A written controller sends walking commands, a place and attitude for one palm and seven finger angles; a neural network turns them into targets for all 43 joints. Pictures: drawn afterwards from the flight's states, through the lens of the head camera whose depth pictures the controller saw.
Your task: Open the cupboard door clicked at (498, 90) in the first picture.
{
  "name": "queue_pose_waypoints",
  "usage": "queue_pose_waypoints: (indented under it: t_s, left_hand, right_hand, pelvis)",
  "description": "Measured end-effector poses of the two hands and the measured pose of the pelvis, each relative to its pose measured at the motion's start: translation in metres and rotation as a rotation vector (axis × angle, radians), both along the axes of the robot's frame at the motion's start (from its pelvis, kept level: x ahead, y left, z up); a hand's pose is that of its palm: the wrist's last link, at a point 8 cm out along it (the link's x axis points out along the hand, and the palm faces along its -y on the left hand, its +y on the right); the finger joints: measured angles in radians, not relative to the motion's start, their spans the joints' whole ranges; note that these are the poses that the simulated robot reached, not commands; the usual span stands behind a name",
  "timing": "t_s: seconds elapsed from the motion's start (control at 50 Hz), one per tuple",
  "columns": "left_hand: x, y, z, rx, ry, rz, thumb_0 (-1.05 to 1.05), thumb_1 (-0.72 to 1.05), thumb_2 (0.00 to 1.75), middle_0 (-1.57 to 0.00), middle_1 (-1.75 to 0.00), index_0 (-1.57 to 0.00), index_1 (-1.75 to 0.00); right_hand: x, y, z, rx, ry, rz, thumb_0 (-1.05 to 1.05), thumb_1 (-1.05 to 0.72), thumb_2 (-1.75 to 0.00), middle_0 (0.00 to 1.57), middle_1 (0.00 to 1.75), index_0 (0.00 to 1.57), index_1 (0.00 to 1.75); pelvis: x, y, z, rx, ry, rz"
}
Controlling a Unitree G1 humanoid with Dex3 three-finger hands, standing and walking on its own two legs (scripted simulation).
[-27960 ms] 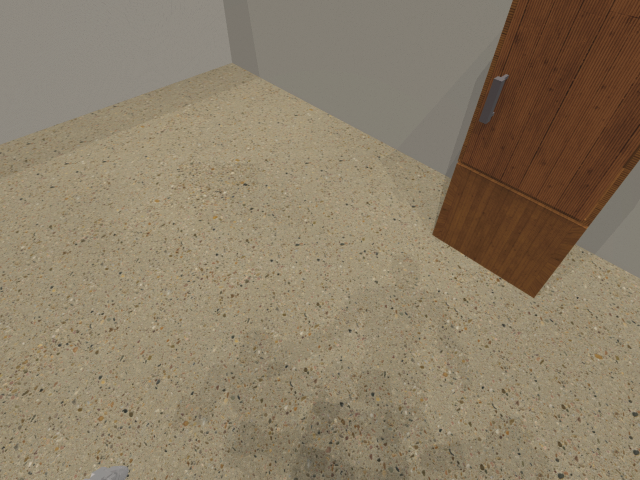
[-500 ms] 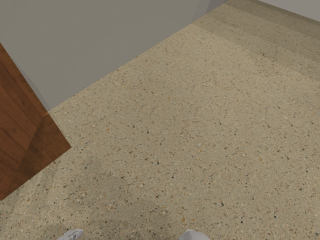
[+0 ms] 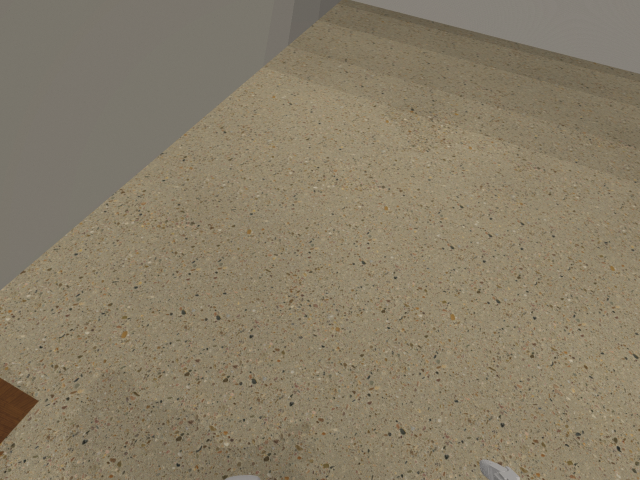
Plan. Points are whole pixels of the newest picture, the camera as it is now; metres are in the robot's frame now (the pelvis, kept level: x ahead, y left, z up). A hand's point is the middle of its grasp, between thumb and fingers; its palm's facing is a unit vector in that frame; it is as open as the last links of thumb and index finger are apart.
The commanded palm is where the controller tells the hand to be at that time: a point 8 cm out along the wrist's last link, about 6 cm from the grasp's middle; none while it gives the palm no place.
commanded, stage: walk to a spot facing it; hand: left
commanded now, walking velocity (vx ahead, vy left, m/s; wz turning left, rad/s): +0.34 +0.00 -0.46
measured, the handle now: out of the picture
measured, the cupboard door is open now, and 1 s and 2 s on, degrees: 39 39 39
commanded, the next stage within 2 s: turn to face it in 0.88 s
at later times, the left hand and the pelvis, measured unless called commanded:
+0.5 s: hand (293, 338) +0.35 +0.07 -0.15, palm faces -0.23 -0.95 -0.21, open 7.4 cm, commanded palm none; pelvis +0.19 -0.08 +0.01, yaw -12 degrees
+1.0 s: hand (307, 285) +0.47 +0.05 -0.16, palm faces -0.17 -0.97 -0.16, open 7.4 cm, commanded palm none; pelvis +0.42 -0.12 +0.01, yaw -15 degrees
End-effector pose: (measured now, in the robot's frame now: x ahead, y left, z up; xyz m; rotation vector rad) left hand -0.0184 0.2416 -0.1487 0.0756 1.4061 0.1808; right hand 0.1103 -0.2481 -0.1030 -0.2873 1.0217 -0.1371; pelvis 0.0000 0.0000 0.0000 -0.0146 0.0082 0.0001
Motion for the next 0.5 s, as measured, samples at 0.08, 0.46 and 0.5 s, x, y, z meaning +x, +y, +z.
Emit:
queue_pose_waypoints:
  t_s: [0.08, 0.46, 0.5]
  left_hand:
    - [0.072, 0.007, 0.009, 0.004, -0.075, -0.072, 0.01, 0.91, 0.90, -0.20, -0.30, -0.20, -0.30]
    - [0.379, -0.118, 0.034, 0.032, -0.378, -0.388, 0.00, 0.91, 0.90, -0.20, -0.30, -0.20, -0.30]
    - [0.373, -0.125, 0.033, 0.022, -0.319, -0.374, 0.00, 0.91, 0.90, -0.20, -0.30, -0.20, -0.30]
  right_hand:
    - [-0.022, 0.006, 0.001, 0.017, 0.095, -0.074, 0.00, -0.91, -0.90, 0.20, 0.30, 0.20, 0.30]
    - [-0.069, -0.029, -0.036, 0.188, 0.537, -0.443, 0.01, -0.91, -0.90, 0.20, 0.30, 0.20, 0.30]
    - [-0.029, -0.045, -0.031, 0.171, 0.461, -0.437, 0.01, -0.91, -0.90, 0.20, 0.30, 0.20, 0.30]
  pelvis:
    - [0.027, 0.000, 0.010, 0.006, 0.008, -0.044]
    - [0.174, -0.077, -0.001, 0.031, -0.018, -0.196]
    - [0.190, -0.084, 0.007, 0.029, -0.015, -0.204]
